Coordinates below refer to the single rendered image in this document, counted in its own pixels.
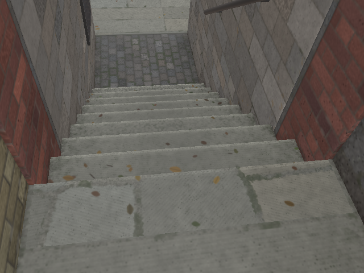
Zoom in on stairs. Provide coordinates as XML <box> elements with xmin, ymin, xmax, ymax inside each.
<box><xmin>48</xmin><ymin>83</ymin><xmax>304</xmax><ymax>183</ymax></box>

